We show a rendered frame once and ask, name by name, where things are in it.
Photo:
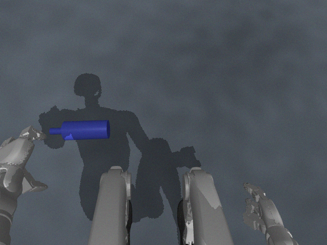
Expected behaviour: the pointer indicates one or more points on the right robot foot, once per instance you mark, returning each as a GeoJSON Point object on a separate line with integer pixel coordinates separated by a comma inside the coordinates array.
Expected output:
{"type": "Point", "coordinates": [181, 222]}

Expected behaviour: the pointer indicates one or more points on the bottle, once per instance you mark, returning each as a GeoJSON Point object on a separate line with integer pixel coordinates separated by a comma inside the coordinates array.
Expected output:
{"type": "Point", "coordinates": [79, 130]}

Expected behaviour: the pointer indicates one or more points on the left robot arm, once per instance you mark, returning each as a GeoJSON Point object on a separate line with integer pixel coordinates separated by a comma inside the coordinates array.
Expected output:
{"type": "Point", "coordinates": [11, 178]}

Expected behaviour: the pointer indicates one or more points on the right robot arm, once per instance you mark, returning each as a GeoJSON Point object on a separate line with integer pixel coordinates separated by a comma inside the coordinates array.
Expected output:
{"type": "Point", "coordinates": [277, 235]}

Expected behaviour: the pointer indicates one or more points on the left robot hand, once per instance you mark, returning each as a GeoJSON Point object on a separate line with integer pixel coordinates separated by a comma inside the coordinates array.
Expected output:
{"type": "Point", "coordinates": [16, 152]}

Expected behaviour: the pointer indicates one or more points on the right robot hand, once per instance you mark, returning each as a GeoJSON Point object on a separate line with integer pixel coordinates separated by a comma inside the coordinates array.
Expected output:
{"type": "Point", "coordinates": [265, 212]}

